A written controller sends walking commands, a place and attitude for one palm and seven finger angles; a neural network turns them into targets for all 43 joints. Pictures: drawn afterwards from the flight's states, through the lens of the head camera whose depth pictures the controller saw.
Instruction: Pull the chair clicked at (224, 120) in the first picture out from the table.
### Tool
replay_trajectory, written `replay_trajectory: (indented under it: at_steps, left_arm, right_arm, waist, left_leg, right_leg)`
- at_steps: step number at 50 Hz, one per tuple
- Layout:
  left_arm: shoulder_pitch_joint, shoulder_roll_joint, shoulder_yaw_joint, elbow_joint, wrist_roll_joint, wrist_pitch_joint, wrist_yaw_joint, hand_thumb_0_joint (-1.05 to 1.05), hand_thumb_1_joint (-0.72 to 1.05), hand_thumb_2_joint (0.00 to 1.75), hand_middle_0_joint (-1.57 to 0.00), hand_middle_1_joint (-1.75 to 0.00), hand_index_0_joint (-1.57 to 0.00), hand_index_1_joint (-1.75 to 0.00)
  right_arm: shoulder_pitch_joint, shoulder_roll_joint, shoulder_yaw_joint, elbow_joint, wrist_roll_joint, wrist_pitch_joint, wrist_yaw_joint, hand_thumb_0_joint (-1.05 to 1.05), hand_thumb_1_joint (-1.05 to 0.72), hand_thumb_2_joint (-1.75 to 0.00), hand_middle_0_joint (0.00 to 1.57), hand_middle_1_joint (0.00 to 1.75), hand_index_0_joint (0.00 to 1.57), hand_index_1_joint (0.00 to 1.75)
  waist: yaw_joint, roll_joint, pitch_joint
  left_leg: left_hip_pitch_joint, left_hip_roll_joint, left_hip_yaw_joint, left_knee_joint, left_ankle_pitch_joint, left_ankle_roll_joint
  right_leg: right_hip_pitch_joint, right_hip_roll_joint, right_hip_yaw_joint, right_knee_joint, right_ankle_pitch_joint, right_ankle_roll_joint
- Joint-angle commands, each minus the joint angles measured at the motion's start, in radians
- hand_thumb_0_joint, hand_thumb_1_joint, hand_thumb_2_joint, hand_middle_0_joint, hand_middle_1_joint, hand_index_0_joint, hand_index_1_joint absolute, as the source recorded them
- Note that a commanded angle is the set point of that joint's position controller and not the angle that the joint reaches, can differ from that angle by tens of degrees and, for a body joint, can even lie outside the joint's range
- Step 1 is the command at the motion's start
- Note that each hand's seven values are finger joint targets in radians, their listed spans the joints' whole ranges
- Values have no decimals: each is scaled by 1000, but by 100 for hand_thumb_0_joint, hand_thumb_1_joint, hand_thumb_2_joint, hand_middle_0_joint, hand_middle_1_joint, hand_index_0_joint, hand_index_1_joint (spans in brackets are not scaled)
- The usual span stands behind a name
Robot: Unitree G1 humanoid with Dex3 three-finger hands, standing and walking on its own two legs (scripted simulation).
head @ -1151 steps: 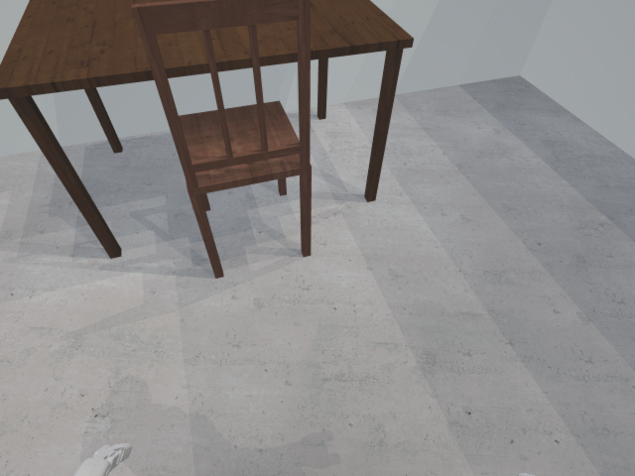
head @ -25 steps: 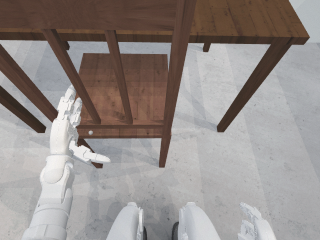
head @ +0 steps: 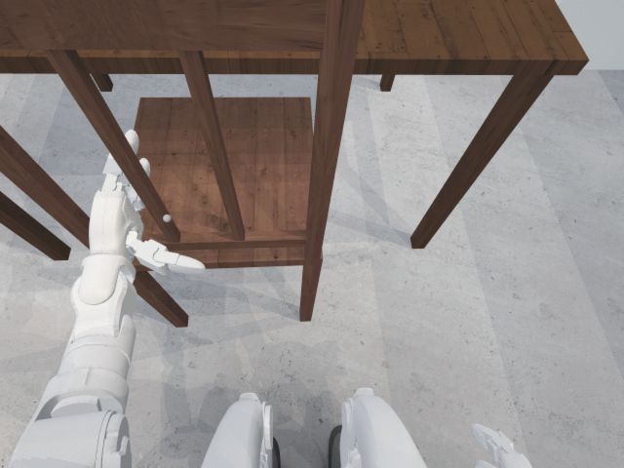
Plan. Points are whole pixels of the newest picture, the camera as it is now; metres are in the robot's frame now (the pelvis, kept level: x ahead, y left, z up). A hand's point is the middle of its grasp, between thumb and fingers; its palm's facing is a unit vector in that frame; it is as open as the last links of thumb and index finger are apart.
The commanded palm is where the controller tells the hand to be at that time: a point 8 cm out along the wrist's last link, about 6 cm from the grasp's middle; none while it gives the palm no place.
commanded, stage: push the fingers through the gap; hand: left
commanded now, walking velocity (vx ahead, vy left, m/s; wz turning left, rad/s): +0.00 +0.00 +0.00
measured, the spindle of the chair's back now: (135, 173) +0.46 +0.21 +0.06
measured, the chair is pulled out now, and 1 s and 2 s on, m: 0.00 0.00 0.02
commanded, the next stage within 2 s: hook a spindle and tug to test in 0.42 s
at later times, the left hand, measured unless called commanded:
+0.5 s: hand (162, 218) +0.42 +0.19 +0.03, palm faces +0.06 -1.00 -0.04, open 16.9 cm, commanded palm +0.39 +0.23 +0.02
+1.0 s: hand (162, 219) +0.42 +0.19 +0.02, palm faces +0.04 -1.00 -0.04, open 13.6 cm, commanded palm +0.39 +0.23 +0.02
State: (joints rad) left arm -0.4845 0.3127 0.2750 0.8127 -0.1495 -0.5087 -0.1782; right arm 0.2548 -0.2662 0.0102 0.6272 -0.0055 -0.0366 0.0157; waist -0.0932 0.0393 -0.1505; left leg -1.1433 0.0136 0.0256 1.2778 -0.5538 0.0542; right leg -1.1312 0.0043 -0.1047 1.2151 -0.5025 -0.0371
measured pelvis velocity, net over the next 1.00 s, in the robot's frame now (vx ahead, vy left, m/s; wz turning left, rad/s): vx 0.00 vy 0.01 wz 0.00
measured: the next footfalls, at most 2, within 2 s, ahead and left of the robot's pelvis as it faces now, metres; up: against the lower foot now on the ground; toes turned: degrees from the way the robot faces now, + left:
none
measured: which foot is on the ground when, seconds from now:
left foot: down 0.00-1.00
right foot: down 0.00-1.00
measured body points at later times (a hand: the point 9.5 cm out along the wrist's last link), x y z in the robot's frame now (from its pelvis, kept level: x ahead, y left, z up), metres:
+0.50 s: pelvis +0.00 +0.01 +0.00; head +0.13 +0.02 +0.43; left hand +0.41 +0.24 +0.03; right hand +0.10 -0.25 -0.11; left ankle +0.02 +0.09 -0.62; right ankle +0.04 -0.10 -0.62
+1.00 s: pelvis +0.00 +0.01 +0.00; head +0.13 +0.02 +0.43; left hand +0.41 +0.24 +0.03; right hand +0.10 -0.25 -0.12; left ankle +0.02 +0.09 -0.62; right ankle +0.04 -0.10 -0.62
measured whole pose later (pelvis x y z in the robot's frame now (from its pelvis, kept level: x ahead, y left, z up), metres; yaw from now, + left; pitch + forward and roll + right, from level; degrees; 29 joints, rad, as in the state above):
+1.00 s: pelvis +0.00 +0.01 +0.00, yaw +0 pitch +24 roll -4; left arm -0.48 0.29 0.27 0.79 -0.15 -0.56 -0.15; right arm 0.25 -0.26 0.01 0.62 -0.01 -0.02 0.03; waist -0.09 0.04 -0.14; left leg -1.14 0.01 0.03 1.28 -0.55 0.06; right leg -1.13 0.00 -0.10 1.21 -0.49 -0.03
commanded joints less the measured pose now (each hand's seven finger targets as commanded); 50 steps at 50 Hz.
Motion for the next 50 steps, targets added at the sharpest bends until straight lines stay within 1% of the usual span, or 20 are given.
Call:
replay_trajectory:
  at_steps: [1, 6, 10, 11, 13, 14, 15, 16, 19, 21, 22, 24, 26, 33, 36, 40, 41, 43, 47, 50]
  left_arm:
    - [-308, 224, 87, -216, -25, -70, -3, 0, -50, 30, -6, -8, -6, -8]
    - [-286, 205, 73, -308, -20, -128, 18, 0, -50, 30, -6, -8, -6, -8]
    - [-192, 124, 14, -216, -14, -95, 12, 0, -50, 30, -6, -8, -6, -8]
    - [-178, 147, 37, -184, -15, -81, 12, 0, -50, 30, -6, -8, -6, -8]
    - [-207, 135, 20, -157, -11, -63, 9, 0, -50, 30, -6, -8, -6, -8]
    - [-203, 133, 26, -165, -10, -66, 12, 0, -50, 30, -6, -8, -6, -8]
    - [-236, 118, 10, -193, -14, -71, 14, 0, -50, 30, -6, -8, -6, -8]
    - [-261, 169, 50, -204, -14, -83, 22, 0, -50, 30, -6, -8, -6, -8]
    - [-334, 187, 56, -301, -12, -135, 43, 0, -50, 30, -6, -8, -6, -8]
    - [-321, 217, 84, -280, -2, -154, 50, 0, -50, 30, -6, -8, -6, -8]
    - [-340, 199, 61, -283, 4, -160, 49, 0, -50, 30, -6, -8, -6, -8]
    - [-300, 191, 57, -244, 13, -153, 43, 0, -50, 30, -6, -8, -6, -8]
    - [-288, 168, 38, -171, 13, -127, 30, 0, -50, 30, -6, -8, -6, -8]
    - [-206, 137, 24, -252, -36, -77, -4, 0, -50, 30, -18, -46, -18, -46]
    - [-265, 149, 34, -253, -31, -98, 17, 0, -50, 30, -24, -63, -24, -63]
    - [-274, 160, 41, -237, -2, -134, 41, 0, -50, 30, -31, -85, -31, -85]
    - [-323, 144, 19, -232, 2, -140, 41, 0, -50, 30, -32, -90, -32, -90]
    - [-324, 167, 35, -216, 12, -144, 38, 0, -39, 35, -36, -101, -36, -101]
    - [-297, 135, 5, -226, 3, -121, 20, 0, -16, 44, -43, -123, -43, -123]
    - [-259, 115, -2, -239, -14, -96, 18, 0, 0, 52, -48, -140, -48, -140]
  right_arm:
    - [94, -157, -57, -101, 6, -23, -13, 0, -90, -90, 20, 30, 20, 30]
    - [100, -149, -62, -96, -4, -30, -5, 0, -90, -90, 20, 30, 20, 30]
    - [100, -152, -65, -87, 4, -19, 5, 0, -90, -90, 20, 30, 20, 30]
    - [105, -159, -66, -86, 5, -12, 6, 0, -90, -90, 20, 30, 20, 30]
    - [102, -161, -64, -88, 8, -4, 6, 0, -90, -90, 20, 30, 20, 30]
    - [101, -160, -65, -95, 10, -3, 5, 0, -90, -90, 20, 30, 20, 30]
    - [94, -156, -64, -100, 10, -3, 5, 0, -90, -90, 20, 30, 20, 30]
    - [97, -161, -66, -94, 9, -2, 2, 0, -90, -90, 20, 30, 20, 30]
    - [91, -154, -65, -99, 0, -13, -2, 0, -90, -90, 20, 30, 20, 30]
    - [94, -152, -63, -89, -4, -16, -2, 0, -90, -90, 20, 30, 20, 30]
    - [89, -151, -61, -84, -7, -17, -3, 0, -90, -90, 20, 30, 20, 30]
    - [91, -153, -61, -86, -7, -16, -1, 0, -90, -90, 20, 30, 20, 30]
    - [90, -156, -59, -78, -4, -10, 2, 0, -90, -90, 20, 30, 20, 30]
    - [84, -154, -64, -118, 12, 1, 4, 0, -90, -90, 20, 30, 20, 30]
    - [85, -151, -63, -98, 9, -4, -1, 0, -90, -90, 20, 30, 20, 30]
    - [79, -149, -60, -93, -1, -13, -1, 0, -90, -90, 20, 30, 20, 30]
    - [75, -148, -59, -86, -2, -14, -1, 0, -90, -90, 20, 30, 20, 30]
    - [81, -154, -61, -84, -5, -15, -2, 0, -90, -90, 20, 30, 20, 30]
    - [83, -156, -64, -94, -2, -12, 1, 0, -90, -90, 20, 30, 20, 30]
    - [86, -156, -67, -100, 4, -9, 2, 0, -90, -90, 20, 30, 20, 30]
  waist:
    - [4, 55, -474]
    - [6, 93, -543]
    - [-12, 44, -446]
    - [-6, 9, -422]
    - [-20, -5, -375]
    - [-10, 9, -374]
    - [-17, 15, -393]
    - [-7, 24, -400]
    - [-11, 42, -479]
    - [0, 59, -474]
    - [-12, 68, -478]
    - [-4, 83, -469]
    - [-16, 60, -414]
    - [9, 42, -470]
    - [-12, 6, -424]
    - [-6, 42, -403]
    - [-22, 52, -394]
    - [-12, 56, -410]
    - [-6, 97, -465]
    - [-5, 69, -482]
  left_leg:
    - [284, -16, -76, -169, 348, -30]
    - [388, -4, -91, -166, 453, -42]
    - [348, -1, -88, -180, 417, -42]
    - [312, -2, -88, -186, 381, -40]
    - [274, -6, -86, -193, 324, -35]
    - [287, -7, -86, -197, 326, -36]
    - [295, -9, -85, -196, 316, -34]
    - [309, -6, -92, -197, 318, -38]
    - [357, -6, -97, -182, 354, -38]
    - [357, -7, -99, -181, 362, -43]
    - [362, -6, -98, -173, 370, -42]
    - [365, -5, -101, -177, 362, -47]
    - [330, -6, -101, -181, 334, -45]
    - [369, -6, -94, -200, 398, -43]
    - [330, -5, -96, -189, 358, -38]
    - [321, -8, -99, -190, 308, -42]
    - [311, -10, -97, -182, 283, -39]
    - [319, -9, -104, -182, 288, -43]
    - [387, -4, -112, -189, 348, -53]
    - [407, 1, -116, -192, 398, -55]
  right_leg:
    - [300, 17, 95, -149, 275, 6]
    - [285, 22, 83, -134, 328, 8]
    - [249, 24, 68, -150, 295, 9]
    - [260, 24, 69, -153, 276, 9]
    - [249, 24, 70, -163, 242, 9]
    - [239, 24, 67, -161, 233, 6]
    - [242, 23, 71, -166, 227, 9]
    - [234, 22, 70, -162, 220, 5]
    - [247, 24, 77, -149, 242, 8]
    - [249, 24, 77, -143, 244, 6]
    - [239, 25, 77, -139, 252, 7]
    - [221, 25, 73, -135, 233, 3]
    - [208, 24, 68, -143, 220, 4]
    - [282, 25, 70, -165, 280, 4]
    - [252, 25, 71, -160, 255, 9]
    - [218, 25, 73, -152, 200, 5]
    - [197, 23, 75, -153, 181, 6]
    - [197, 24, 72, -143, 176, 1]
    - [195, 22, 64, -144, 206, 0]
    - [207, 24, 56, -145, 240, 1]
